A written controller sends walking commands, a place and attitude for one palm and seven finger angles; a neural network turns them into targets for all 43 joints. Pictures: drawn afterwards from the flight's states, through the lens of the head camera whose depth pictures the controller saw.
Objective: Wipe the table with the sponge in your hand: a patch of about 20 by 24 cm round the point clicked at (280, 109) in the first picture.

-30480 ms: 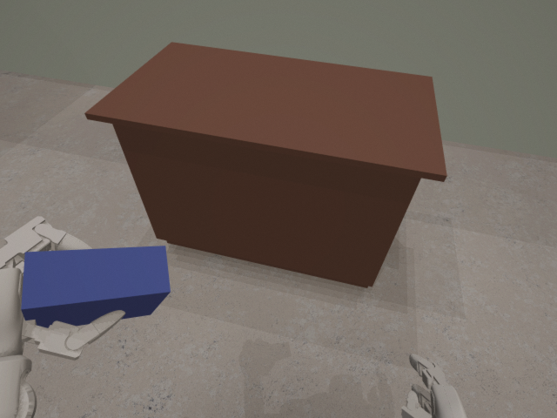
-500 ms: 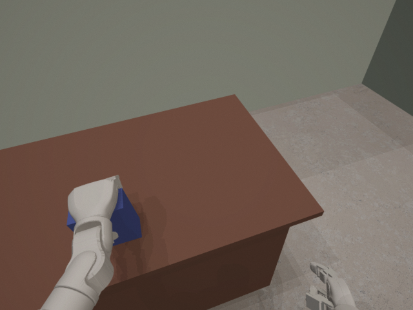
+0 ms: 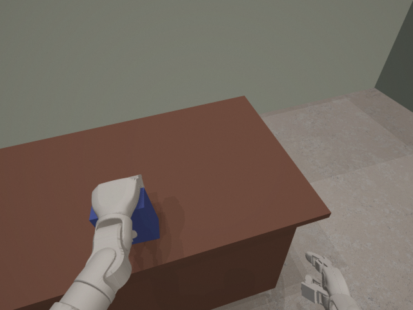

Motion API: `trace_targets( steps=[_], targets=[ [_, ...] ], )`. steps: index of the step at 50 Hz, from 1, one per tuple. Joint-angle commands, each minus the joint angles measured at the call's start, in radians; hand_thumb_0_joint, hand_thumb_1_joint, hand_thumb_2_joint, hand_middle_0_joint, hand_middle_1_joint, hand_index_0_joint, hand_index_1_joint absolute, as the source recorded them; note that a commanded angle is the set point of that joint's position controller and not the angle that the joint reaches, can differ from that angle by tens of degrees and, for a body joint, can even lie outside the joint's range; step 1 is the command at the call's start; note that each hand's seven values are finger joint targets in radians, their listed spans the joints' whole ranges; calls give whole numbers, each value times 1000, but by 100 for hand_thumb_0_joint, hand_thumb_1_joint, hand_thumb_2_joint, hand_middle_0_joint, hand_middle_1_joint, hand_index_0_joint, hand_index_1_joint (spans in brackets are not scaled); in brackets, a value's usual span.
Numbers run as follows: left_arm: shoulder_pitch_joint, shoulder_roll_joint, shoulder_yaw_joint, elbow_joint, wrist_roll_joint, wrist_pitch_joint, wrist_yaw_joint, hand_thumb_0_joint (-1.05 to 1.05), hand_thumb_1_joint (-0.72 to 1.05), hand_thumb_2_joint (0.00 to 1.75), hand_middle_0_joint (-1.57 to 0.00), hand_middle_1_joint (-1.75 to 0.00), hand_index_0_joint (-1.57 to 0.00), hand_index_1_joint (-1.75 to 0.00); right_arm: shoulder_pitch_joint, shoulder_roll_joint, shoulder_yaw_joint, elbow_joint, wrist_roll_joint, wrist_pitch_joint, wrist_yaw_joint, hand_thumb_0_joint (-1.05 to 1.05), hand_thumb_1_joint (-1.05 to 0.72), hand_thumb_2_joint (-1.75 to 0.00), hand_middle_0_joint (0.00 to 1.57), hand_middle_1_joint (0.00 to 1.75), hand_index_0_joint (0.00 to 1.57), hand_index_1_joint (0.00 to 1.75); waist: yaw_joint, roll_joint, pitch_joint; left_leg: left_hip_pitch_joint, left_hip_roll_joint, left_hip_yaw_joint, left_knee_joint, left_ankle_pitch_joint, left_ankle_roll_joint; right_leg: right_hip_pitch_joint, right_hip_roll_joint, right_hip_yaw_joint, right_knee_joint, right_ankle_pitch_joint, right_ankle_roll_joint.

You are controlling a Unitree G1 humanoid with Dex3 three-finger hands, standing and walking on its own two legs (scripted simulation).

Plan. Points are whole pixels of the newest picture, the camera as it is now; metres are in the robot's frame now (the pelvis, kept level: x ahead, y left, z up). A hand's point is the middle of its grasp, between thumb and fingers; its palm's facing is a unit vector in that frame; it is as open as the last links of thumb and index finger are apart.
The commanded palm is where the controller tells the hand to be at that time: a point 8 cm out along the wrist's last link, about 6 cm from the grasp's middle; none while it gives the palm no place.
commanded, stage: slide across to the third lane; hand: left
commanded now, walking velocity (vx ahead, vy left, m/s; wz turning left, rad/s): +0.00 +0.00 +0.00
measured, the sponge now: (131, 224) +0.29 +0.22 -0.01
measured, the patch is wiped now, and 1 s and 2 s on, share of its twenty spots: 0.70 0.85 1.00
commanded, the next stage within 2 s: wipe forward along the third lane in 0.24 s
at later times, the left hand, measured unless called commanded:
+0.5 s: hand (151, 201) +0.32 +0.18 +0.04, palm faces -0.04 -0.05 -1.00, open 9.7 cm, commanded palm +0.30 +0.16 +0.07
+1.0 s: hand (153, 181) +0.37 +0.19 +0.04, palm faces -0.08 -0.01 -1.00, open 9.7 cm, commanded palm +0.36 +0.19 +0.06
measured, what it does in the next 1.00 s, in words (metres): stands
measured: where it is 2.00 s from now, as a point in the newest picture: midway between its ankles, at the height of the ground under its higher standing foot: outside the picture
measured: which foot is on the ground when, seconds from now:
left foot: down 0.00-1.00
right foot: down 0.00-1.00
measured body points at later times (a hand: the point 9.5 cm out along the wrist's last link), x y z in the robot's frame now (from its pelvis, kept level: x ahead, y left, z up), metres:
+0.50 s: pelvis -0.01 -0.02 +0.00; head -0.03 -0.06 +0.45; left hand +0.32 +0.17 +0.09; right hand +0.20 -0.24 -0.10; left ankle +0.01 +0.12 -0.73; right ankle -0.02 -0.11 -0.73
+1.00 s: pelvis -0.02 -0.03 +0.00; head -0.01 -0.06 +0.44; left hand +0.37 +0.18 +0.09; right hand +0.12 -0.28 -0.14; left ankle +0.01 +0.11 -0.73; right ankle -0.02 -0.11 -0.73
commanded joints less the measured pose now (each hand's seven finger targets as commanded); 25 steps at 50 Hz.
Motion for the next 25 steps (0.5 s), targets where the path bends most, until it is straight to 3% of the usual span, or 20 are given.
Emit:
trace_targets(
  steps=[1, 2, 5, 6, 8, 11, 12, 14, 15, 16, 17, 19, 21, 22, 25],
  targets=[
    [-288, -18, -16, -86, -35, -36, 5, 0, 10, 130, -120, -160, -120, -160, -189, -98, -35, -147, -2, -44, -5, 0, -90, -90, 20, 30, 20, 30, -42, -151, -149, 124, -4, -44, -63, 170, 27, -30, 43, 26, -79, 213, -54],
    [-303, -64, -61, -73, -36, -35, 4, 0, 10, 130, -120, -160, -120, -160, -191, -93, -32, -151, -2, -43, -7, 0, -90, -90, 20, 30, 20, 30, -45, -155, -157, 125, -8, -42, -60, 164, 29, -33, 43, 14, -79, 203, -51],
    [-354, -86, -89, -32, -35, -36, 2, 0, 10, 130, -120, -160, -120, -160, -198, -90, -29, -142, 2, -40, -4, 0, -90, -90, 20, 30, 20, 30, -50, -160, -149, 117, -9, -36, -60, 142, 29, -46, 38, 19, -84, 187, -50],
    [-376, -48, -46, -24, -37, -35, 9, 0, 10, 130, -120, -160, -120, -160, -195, -96, -32, -136, 1, -39, -5, 0, -90, -90, 20, 30, 20, 30, -43, -147, -165, 118, -7, -38, -63, 141, 26, -37, 41, 24, -80, 185, -54],
    [-387, -84, -76, 0, -44, -31, 12, 0, 10, 130, -120, -160, -120, -160, -201, -87, -28, -137, 4, -37, -5, 0, -90, -90, 20, 30, 20, 30, -46, -170, -167, 115, -10, -32, -57, 147, 28, -33, 37, 18, -83, 196, -49],
    [-399, -31, -9, 41, -44, -20, 30, 0, 10, 130, -120, -160, -120, -160, -205, -97, -32, -124, 0, -30, -5, 0, -90, -90, 20, 30, 20, 30, -30, -163, -177, 103, -11, -26, -61, 148, 22, -13, 37, 36, -87, 212, -52],
    [-394, -95, -65, 38, -50, -16, 29, 0, 10, 130, -120, -160, -120, -160, -203, -87, -29, -134, 0, -29, -1, 0, -90, -90, 20, 30, 20, 30, -35, -177, -190, 105, -15, -21, -56, 166, 25, 1, 34, 21, -79, 241, -48],
    [-382, -100, -71, 50, -56, -11, 32, 0, 10, 130, -120, -160, -120, -160, -212, -86, -30, -137, 1, -26, 6, 0, -90, -90, 20, 30, 20, 30, -32, -189, -182, 99, -14, -19, -55, 167, 26, 2, 32, 27, -86, 248, -47],
    [-401, -94, -68, 55, -56, -6, 34, 0, 10, 130, -120, -160, -120, -160, -215, -87, -29, -134, 2, -24, 5, 0, -90, -90, 20, 30, 20, 30, -35, -189, -173, 95, -14, -13, -57, 161, 25, 1, 29, 32, -91, 250, -44],
    [-401, -39, -9, 71, -56, 0, 42, 0, 10, 130, -120, -160, -120, -160, -213, -95, -31, -126, 2, -20, 4, 0, -90, -90, 20, 30, 20, 30, -27, -189, -172, 84, -13, -18, -66, 144, 22, 7, 32, 43, -96, 229, -47],
    [-415, -68, -38, 72, -57, 7, 42, 0, 10, 130, -120, -160, -120, -160, -215, -90, -27, -133, 2, -17, 2, 0, -90, -90, 20, 30, 20, 30, -31, -178, -166, 80, -17, -11, -66, 138, 24, 10, 30, 35, -96, 223, -44],
    [-455, -65, -37, 126, -52, 19, 44, 0, 10, 130, -120, -160, -120, -160, -211, -91, -25, -121, 5, -16, -6, 0, -90, -90, 20, 30, 20, 30, -40, -192, -141, 69, -19, -1, -70, 116, 25, -5, 26, 45, -112, 209, -39],
    [-494, 2, 28, 155, -41, 24, 49, 0, 10, 130, -120, -160, -120, -160, -208, -102, -26, -107, 4, -12, -17, 0, -90, -90, 20, 30, 20, 30, -36, -184, -142, 60, -19, -6, -78, 94, 21, -13, 29, 57, -117, 175, -42],
    [-511, -39, -11, 162, -42, 22, 46, 0, 10, 130, -120, -160, -120, -160, -198, -96, -25, -113, 4, -13, -22, 0, -90, -90, 20, 30, 20, 30, -45, -185, -157, 63, -24, 3, -74, 97, 26, -2, 25, 49, -116, 184, -38],
    [-531, -9, 11, 243, -23, 17, 40, 0, 10, 130, -120, -160, -120, -160, -175, -104, -24, -98, 3, -12, -35, 0, -90, -90, 20, 30, 20, 30, -54, -200, -140, 39, -26, 6, -67, 85, 26, -21, 23, 63, -120, 183, -36]
  ],
)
